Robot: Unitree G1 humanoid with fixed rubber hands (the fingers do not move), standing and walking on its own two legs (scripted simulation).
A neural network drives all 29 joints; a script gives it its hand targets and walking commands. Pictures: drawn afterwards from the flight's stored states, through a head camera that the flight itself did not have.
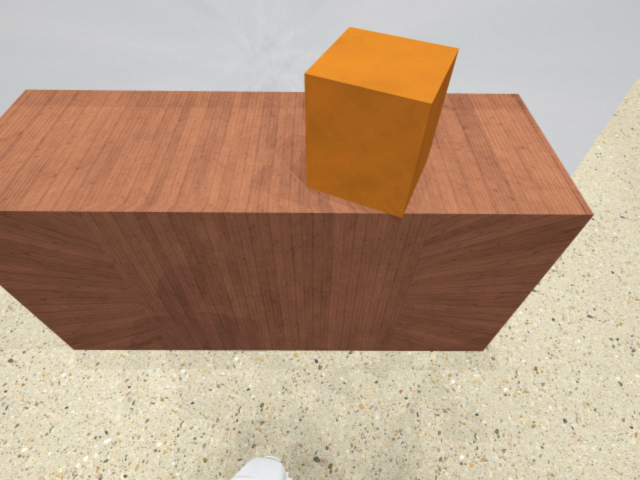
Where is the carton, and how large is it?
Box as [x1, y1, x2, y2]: [304, 27, 458, 217]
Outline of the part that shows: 349,27 304,73 306,186 401,217 426,161 458,48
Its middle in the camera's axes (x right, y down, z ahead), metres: +0.11 -0.22 +0.76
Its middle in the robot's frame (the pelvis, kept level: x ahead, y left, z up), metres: +0.72 -0.08 +0.03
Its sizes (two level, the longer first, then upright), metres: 0.210 0.200 0.250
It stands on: a pedestal, 0.66 m high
